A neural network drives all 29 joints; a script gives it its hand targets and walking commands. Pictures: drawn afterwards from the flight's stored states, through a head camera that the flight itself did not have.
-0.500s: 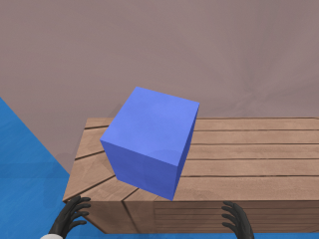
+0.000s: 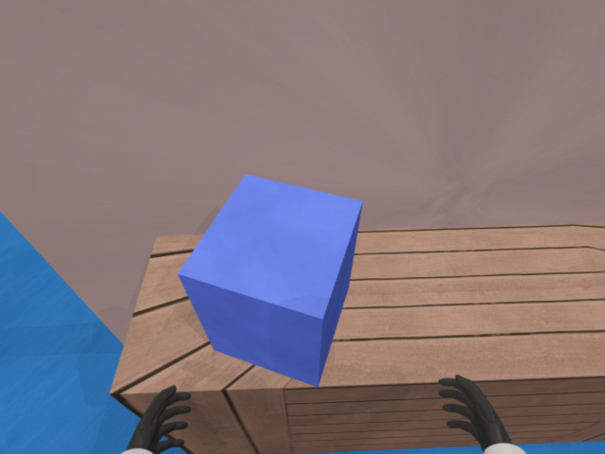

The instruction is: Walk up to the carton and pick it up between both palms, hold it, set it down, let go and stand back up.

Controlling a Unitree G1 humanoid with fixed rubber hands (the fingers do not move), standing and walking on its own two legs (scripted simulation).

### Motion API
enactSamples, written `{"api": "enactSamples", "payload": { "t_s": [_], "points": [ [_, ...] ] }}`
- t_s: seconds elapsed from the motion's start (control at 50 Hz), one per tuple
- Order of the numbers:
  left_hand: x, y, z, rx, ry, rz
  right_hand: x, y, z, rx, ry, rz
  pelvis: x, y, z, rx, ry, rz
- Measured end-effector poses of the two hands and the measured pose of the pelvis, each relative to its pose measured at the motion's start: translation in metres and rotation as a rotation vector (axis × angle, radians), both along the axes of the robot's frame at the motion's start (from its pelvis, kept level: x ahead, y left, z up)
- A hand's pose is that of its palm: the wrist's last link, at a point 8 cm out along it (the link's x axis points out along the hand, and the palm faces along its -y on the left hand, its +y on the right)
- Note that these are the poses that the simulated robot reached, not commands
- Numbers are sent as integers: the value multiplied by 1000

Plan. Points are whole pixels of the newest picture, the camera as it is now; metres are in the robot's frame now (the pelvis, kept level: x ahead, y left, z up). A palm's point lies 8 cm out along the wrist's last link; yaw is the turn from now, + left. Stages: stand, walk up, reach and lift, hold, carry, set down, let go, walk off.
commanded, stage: let go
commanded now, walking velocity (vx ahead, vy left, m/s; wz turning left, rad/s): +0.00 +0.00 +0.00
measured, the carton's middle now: (282, 281) +0.39 +0.05 -0.05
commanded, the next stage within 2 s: stand in 0.28 s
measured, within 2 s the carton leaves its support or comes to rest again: neither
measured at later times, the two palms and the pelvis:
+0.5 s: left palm out of the picture +0.10 +0.26 -0.09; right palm out of the picture +0.10 -0.24 -0.11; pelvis -0.01 +0.01 -0.01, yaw +1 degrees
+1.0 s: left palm out of the picture +0.00 +0.28 -0.11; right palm out of the picture +0.03 -0.23 -0.13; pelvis -0.04 +0.02 -0.01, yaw +2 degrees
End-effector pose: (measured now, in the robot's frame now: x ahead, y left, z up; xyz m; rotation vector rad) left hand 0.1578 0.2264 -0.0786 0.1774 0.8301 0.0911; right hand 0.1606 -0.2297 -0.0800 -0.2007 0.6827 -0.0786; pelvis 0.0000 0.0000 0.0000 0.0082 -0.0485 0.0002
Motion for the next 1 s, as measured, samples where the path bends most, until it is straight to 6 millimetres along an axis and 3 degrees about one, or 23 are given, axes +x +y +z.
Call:
{"api": "enactSamples", "payload": {
  "t_s": [0.14, 0.32, 0.48, 0.6, 0.78, 1.0],
  "points": [
    [4, -9, 0, -5, -18, -9, -5, -11, 6, -15, -7, -3, -3, -6, 0, 2, -16, 2],
    [-6, -7, -1, -23, -27, 12, -12, -4, 8, -20, -10, -2, -10, -4, -2, 0, 0, 1],
    [-54, 33, -9, 77, 17, 28, -54, -13, -24, -51, 216, -44, -10, 6, -6, -13, 23, 15],
    [-94, 53, -12, 122, 104, 48, -87, -7, -41, -35, 327, -36, -17, 14, -6, -16, 23, 26],
    [-130, 59, -19, 120, 164, 52, -114, 4, -50, -21, 387, -19, -30, 21, -7, -16, 15, 34],
    [-161, 56, -32, 100, 225, 52, -135, 0, -50, -46, 420, -28, -41, 23, -9, -16, 14, 42]
  ]
}}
